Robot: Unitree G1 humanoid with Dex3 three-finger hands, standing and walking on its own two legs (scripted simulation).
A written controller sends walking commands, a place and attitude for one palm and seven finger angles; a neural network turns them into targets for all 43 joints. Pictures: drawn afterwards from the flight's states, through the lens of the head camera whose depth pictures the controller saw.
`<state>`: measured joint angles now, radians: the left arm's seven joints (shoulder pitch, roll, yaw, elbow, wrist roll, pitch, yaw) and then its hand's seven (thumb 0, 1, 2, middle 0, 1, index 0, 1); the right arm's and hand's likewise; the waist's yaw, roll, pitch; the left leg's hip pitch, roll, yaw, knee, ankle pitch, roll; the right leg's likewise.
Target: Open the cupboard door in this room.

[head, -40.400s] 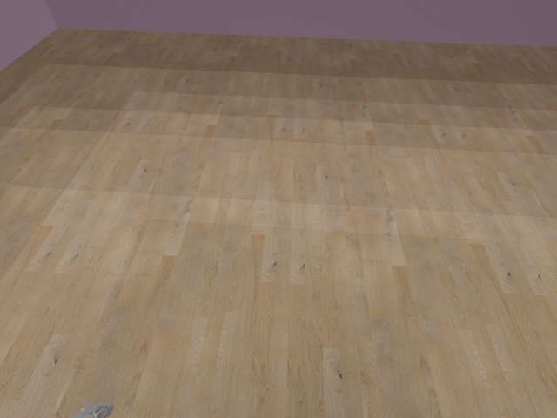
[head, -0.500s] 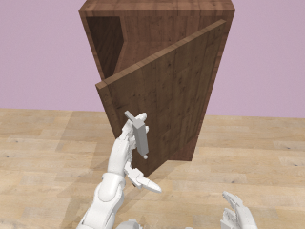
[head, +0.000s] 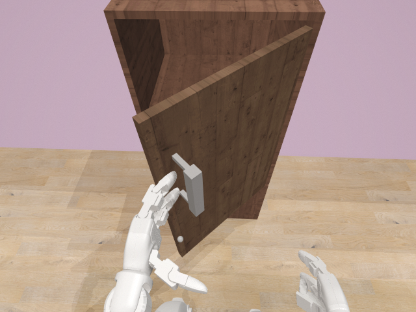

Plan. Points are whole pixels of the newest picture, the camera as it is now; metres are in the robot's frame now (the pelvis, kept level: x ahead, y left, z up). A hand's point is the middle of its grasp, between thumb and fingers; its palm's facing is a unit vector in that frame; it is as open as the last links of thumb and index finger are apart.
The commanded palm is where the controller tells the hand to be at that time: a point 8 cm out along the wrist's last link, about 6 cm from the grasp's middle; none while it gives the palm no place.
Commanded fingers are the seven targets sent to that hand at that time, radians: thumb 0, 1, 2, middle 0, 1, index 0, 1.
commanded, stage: slide the hand sideways off the handle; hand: left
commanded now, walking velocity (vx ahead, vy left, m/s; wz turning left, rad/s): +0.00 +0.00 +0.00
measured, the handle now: (188, 185) +0.33 +0.06 +0.07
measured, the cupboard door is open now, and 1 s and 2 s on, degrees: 44 44 44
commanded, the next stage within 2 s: draw the hand back to the body in 0.48 s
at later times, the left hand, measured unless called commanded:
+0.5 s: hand (145, 263) +0.19 +0.11 +0.07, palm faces -0.03 -1.00 -0.02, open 16.3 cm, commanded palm +0.17 +0.17 +0.07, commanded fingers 0.00 -0.50 0.30 -0.15 -0.30 -0.15 -0.30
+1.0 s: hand (106, 258) +0.19 +0.16 +0.11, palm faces -0.01 -1.00 -0.06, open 16.3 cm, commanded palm +0.16 +0.22 +0.13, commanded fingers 0.00 -0.43 0.33 -0.15 -0.30 -0.15 -0.30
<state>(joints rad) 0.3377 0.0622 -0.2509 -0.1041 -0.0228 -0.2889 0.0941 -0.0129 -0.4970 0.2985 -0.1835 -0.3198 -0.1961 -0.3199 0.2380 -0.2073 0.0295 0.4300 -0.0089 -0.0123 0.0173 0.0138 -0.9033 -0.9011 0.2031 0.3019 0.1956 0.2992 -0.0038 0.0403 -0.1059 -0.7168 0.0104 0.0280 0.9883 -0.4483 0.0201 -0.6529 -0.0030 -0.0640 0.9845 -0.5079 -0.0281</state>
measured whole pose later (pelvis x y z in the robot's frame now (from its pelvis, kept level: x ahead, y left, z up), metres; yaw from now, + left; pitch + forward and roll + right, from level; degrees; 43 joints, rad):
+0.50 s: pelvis +0.01 -0.01 -0.01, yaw +1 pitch +12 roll -1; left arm 0.58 0.15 -0.06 -0.25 -0.16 -0.34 -0.11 -0.01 -0.50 0.30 -0.15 -0.30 -0.16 -0.30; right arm 0.27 -0.23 0.00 0.42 0.01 -0.05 -0.02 0.01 -0.90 -0.90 0.20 0.30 0.20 0.30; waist 0.00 0.05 -0.14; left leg -0.77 0.02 -0.01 1.04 -0.48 0.00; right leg -0.69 0.01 -0.10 1.03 -0.54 -0.05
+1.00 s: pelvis +0.01 +0.00 +0.01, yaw +1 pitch +7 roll -2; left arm 0.59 0.22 0.05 -0.35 -0.25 -0.21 -0.17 -0.01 -0.50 0.30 -0.15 -0.30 -0.16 -0.30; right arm 0.27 -0.23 0.04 0.44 0.04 -0.09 -0.06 0.02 -0.90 -0.90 0.20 0.30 0.20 0.30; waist 0.02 0.07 -0.13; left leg -0.64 0.02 -0.01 0.95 -0.44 0.02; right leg -0.55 0.01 -0.09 0.90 -0.49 -0.03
